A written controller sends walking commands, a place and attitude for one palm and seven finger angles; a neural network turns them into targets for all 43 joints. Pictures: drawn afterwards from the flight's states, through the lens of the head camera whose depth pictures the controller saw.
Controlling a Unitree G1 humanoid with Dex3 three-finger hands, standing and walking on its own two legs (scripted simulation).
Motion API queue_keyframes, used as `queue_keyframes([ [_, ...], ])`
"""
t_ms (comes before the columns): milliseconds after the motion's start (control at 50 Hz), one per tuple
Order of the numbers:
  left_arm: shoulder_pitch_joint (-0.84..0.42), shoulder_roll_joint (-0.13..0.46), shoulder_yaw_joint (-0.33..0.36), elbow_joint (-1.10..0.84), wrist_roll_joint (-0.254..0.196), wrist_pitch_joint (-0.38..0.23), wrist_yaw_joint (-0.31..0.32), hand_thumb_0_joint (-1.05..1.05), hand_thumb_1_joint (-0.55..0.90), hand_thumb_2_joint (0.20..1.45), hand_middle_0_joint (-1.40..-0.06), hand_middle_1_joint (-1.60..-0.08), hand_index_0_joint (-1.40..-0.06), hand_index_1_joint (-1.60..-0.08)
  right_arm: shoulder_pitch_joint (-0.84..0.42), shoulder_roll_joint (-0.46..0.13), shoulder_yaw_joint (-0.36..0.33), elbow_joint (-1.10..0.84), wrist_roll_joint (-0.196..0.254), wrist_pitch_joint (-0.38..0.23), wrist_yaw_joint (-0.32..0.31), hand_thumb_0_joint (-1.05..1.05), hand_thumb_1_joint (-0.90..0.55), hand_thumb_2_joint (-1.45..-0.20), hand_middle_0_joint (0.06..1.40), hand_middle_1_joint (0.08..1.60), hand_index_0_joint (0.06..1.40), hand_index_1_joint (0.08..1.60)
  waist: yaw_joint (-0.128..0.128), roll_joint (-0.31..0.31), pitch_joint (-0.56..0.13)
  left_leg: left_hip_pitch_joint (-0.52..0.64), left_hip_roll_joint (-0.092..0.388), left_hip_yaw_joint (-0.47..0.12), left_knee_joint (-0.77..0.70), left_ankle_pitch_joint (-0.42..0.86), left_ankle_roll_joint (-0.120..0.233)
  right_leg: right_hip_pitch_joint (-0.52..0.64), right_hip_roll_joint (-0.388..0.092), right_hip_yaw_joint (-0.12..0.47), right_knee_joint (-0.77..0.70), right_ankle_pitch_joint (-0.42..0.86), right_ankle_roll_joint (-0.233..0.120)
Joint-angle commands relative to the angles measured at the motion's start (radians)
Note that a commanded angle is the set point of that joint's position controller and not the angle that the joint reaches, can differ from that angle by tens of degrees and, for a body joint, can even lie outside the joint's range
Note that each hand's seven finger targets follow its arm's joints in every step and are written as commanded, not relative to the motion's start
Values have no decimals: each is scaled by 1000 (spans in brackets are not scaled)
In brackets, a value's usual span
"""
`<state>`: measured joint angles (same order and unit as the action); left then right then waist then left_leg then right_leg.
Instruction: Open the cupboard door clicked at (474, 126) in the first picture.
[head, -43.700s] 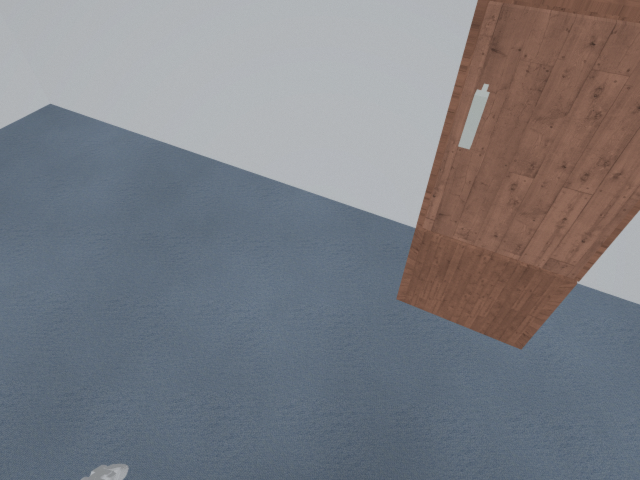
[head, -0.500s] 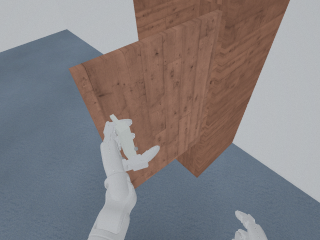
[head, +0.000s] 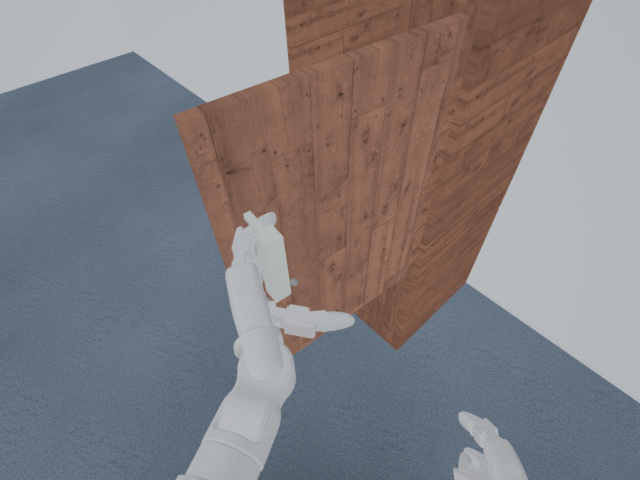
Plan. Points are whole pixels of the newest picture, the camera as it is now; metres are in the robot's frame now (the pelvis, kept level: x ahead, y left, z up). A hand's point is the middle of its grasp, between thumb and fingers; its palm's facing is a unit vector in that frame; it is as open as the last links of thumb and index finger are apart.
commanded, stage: slide the hand sideways off the handle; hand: left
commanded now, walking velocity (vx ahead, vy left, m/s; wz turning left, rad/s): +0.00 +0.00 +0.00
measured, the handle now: (265, 256) +0.38 +0.10 +0.08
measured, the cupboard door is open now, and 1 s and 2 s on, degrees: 85 87 87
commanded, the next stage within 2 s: draw the hand back to the body in 1.20 s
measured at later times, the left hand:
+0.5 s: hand (288, 313) +0.29 +0.06 +0.08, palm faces -0.10 -0.99 -0.02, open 16.3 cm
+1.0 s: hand (243, 348) +0.25 +0.11 +0.08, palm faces -0.06 -1.00 -0.06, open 16.3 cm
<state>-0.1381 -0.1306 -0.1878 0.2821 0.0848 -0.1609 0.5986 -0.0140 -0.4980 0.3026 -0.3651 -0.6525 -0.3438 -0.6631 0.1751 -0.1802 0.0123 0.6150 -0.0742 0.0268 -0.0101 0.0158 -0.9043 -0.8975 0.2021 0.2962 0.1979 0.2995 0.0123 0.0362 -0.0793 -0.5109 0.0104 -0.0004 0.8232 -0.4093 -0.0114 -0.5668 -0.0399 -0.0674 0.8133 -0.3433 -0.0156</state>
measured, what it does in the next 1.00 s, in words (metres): stands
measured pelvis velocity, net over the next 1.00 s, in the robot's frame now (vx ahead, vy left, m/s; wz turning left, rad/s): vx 0.03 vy -0.01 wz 0.00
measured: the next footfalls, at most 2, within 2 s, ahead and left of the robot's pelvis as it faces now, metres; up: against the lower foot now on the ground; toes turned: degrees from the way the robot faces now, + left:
none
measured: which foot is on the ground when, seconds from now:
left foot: down 0.00-1.00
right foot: down 0.00-1.00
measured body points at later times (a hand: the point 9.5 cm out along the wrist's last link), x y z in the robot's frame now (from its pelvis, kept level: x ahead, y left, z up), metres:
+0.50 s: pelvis +0.01 +0.01 +0.00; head +0.03 -0.01 +0.45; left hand +0.29 +0.12 +0.08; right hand +0.17 -0.21 -0.09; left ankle +0.01 +0.13 -0.70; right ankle +0.04 -0.11 -0.70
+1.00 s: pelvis +0.03 -0.01 -0.01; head +0.06 -0.04 +0.44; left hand +0.25 +0.16 +0.08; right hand +0.21 -0.23 -0.09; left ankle +0.01 +0.13 -0.70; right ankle +0.04 -0.11 -0.70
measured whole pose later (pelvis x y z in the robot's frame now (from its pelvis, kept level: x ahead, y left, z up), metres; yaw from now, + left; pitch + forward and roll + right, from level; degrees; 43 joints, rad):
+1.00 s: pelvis +0.03 -0.01 -0.01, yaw +0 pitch +7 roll +0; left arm 0.37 0.14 -0.04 -0.17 -0.14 -0.23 -0.12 -0.02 -0.50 0.30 -0.18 -0.31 -0.17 -0.31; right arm 0.24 -0.23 0.03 0.49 0.00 -0.14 -0.04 0.02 -0.90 -0.90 0.20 0.30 0.20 0.30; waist 0.03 0.05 -0.07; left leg -0.51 0.03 -0.01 0.86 -0.47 -0.03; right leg -0.58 -0.03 -0.08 0.87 -0.41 -0.03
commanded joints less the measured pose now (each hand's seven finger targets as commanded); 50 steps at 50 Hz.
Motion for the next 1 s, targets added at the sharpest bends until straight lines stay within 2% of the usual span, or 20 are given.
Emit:
queue_keyframes([
  [0, -261, 0, -210, -205, 123, -82, -176, 0, -500, 300, -150, -300, -150, -300, -20, -118, -35, -120, 6, -41, -9, 0, -900, -900, 200, 300, 200, 300, -90, -176, -192, 62, -12, -7, -119, 164, 27, 116, 24, 23, -121, 151, -23],
  [20, -320, 72, -136, -270, 84, -126, -287, 0, -500, 300, -150, -300, -150, -300, -13, -117, -39, -157, 17, -48, -18, 0, -900, -900, 200, 300, 200, 300, -69, -141, -236, 57, -16, -4, -111, 181, 34, 136, 18, 26, -110, 194, -24],
  [40, -336, 104, -131, -315, 63, -157, -374, 0, -500, 300, -150, -300, -150, -300, -16, -119, -38, -167, 23, -56, -26, 0, -900, -900, 200, 300, 200, 300, -57, -104, -275, 76, -20, -5, -112, 180, 34, 161, 16, 35, -103, 201, -25],
  [80, -321, 105, -159, -312, -4, -172, -537, 0, -500, 300, -150, -300, -150, -300, -11, -124, -27, -188, 50, -75, -35, 0, -900, -900, 200, 300, 200, 300, -68, -40, -242, 98, -20, -10, -124, 148, 33, 142, 20, 32, -107, 168, -28],
  [120, -320, 79, -121, -286, -126, -148, -617, 0, -500, 300, -150, -300, -150, -300, -23, -117, -13, -205, 77, -104, -45, 0, -900, -900, 200, 300, 200, 300, -62, -41, -200, 91, -20, -29, -145, 92, 26, 130, 31, 15, -125, 98, -25],
  [160, -300, 71, -66, -268, -199, -114, -613, 0, -500, 300, -150, -300, -150, -300, -35, -121, -5, -213, 90, -130, -48, 0, -900, -900, 200, 300, 200, 300, -50, -84, -159, 62, -21, -41, -168, 22, 18, 119, 36, 1, -144, 13, -17],
  [200, -275, 87, -24, -275, -210, -96, -578, 0, -500, 300, -150, -300, -150, -300, -38, -124, -4, -215, 90, -148, -40, 0, -900, -900, 200, 300, 200, 300, -31, -89, -148, 58, -23, -45, -184, 16, 13, 120, 35, -5, -140, -5, -18],
  [240, -193, 100, -3, -295, -186, -94, -540, 0, -500, 300, -150, -300, -150, -300, -24, -125, -10, -222, 82, -158, -26, 0, -900, -900, 200, 300, 200, 300, -7, -110, -183, 68, -19, -41, -185, 76, 10, 146, 35, -11, -125, 43, -19],
  [280, -139, 112, -2, -329, -156, -98, -519, 0, -500, 300, -150, -300, -150, -300, -16, -125, -13, -232, 75, -161, -12, 0, -900, -900, 200, 300, 200, 300, 7, -86, -187, 69, -18, -30, -182, 119, 9, 159, 32, -8, -117, 78, -22],
  [360, -62, 158, 24, -385, -121, -110, -505, 0, -500, 300, -150, -300, -150, -300, -13, -127, -17, -248, 68, -159, -2, 0, -900, -900, 200, 300, 200, 300, 8, -112, -181, 51, -15, -14, -169, 125, 12, 168, 31, 2, -113, 94, -19],
  [420, 27, 177, 41, -440, -118, -110, -512, 0, -500, 300, -150, -300, -150, -300, -19, -122, -17, -262, 67, -154, -1, 0, -900, -900, 200, 300, 200, 300, 20, -85, -192, 53, -17, -1, -164, 146, 13, 191, 30, 10, -111, 125, -20],
  [440, 38, 175, 36, -460, -119, -107, -516, 0, -500, 300, -150, -300, -150, -300, -19, -120, -15, -266, 67, -153, 0, 0, -900, -900, 200, 300, 200, 300, 15, -63, -180, 52, -18, 3, -162, 149, 14, 188, 30, 11, -112, 136, -19],
  [480, 108, 197, 56, -478, -122, -100, -522, 0, -500, 300, -150, -300, -150, -300, -14, -122, -16, -271, 68, -151, -2, 0, -900, -900, 200, 300, 200, 300, 19, -107, -169, 35, -17, 0, -158, 159, 15, 205, 33, 14, -115, 150, -19],
  [520, 121, 204, 57, -529, -131, -100, -534, 0, -500, 300, -150, -300, -150, -300, -14, -120, -14, -274, 70, -152, -7, 0, -900, -900, 200, 300, 200, 300, 7, -84, -158, 35, -19, 3, -151, 156, 16, 197, 31, 17, -114, 161, -15],
  [600, 184, 207, 51, -605, -144, -109, -557, 0, -500, 300, -150, -300, -150, -300, -5, -119, -17, -279, 69, -168, -12, 0, -900, -900, 200, 300, 200, 300, -5, -62, -173, 43, -23, 2, -123, 176, 19, 187, 31, 21, -104, 192, -10],
  [680, 304, 247, 96, -639, -163, -119, -594, 0, -500, 300, -150, -300, -150, -300, 6, -123, -21, -282, 73, -180, -19, 0, -900, -900, 200, 300, 200, 300, 0, -96, -180, 24, -27, 3, -105, 208, 21, 214, 31, 30, -96, 248, -8],
  [700, 306, 245, 90, -655, -169, -121, -605, 0, -500, 300, -150, -300, -150, -300, 2, -121, -19, -284, 73, -185, -20, 0, -900, -900, 200, 300, 200, 300, -4, -71, -177, 20, -30, 5, -98, 203, 21, 207, 28, 34, -93, 252, -4],
  [740, 332, 273, 124, -653, -179, -123, -622, 0, -500, 300, -150, -300, -150, -300, 10, -125, -20, -281, 74, -189, -26, 0, -900, -900, 200, 300, 200, 300, -5, -99, -161, 5, -30, 1, -93, 194, 21, 200, 29, 33, -91, 243, -3],
  [800, 340, 294, 146, -668, -196, -126, -650, 0, -500, 300, -150, -300, -150, -300, 6, -129, -20, -281, 75, -200, -33, 0, -900, -900, 200, 300, 200, 300, -12, -85, -156, -11, -35, 2, -77, 179, 23, 195, 24, 50, -97, 229, 2],
  [980, 452, 363, 261, -650, -263, -133, -720, 0, -500, 300, -150, -300, -150, -300, 8, -138, -20, -283, 84, -226, -49, 0, -900, -900, 200, 300, 200, 300, 6, -101, -151, -64, -40, 2, -48, 158, 19, 213, 17, 87, -111, 180, 9],
])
